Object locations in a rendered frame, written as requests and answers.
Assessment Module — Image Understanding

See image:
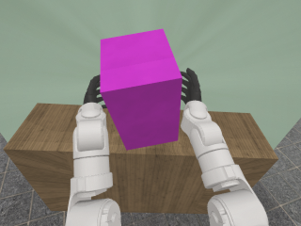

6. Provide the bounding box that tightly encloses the right robot upper arm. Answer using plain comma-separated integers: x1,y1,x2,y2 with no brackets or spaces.
207,188,269,226

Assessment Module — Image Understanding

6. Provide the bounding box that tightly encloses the left robot forearm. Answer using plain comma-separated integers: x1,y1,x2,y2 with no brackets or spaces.
65,102,113,226

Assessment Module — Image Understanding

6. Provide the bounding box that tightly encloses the carton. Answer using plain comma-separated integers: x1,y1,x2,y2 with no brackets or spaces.
100,28,182,151

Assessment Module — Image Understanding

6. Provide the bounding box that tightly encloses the right robot forearm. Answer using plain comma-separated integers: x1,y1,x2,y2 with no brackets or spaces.
181,100,269,224

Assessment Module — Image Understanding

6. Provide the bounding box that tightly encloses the pedestal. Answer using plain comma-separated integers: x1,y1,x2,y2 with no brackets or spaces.
3,103,278,214

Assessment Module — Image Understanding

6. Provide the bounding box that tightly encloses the left robot hand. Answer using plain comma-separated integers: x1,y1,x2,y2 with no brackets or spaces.
83,75,107,109

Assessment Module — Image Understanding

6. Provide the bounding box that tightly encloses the left robot upper arm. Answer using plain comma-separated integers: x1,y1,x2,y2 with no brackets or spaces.
66,198,121,226

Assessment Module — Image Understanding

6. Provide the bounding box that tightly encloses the right robot hand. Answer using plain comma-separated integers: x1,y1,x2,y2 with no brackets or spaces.
180,68,202,104

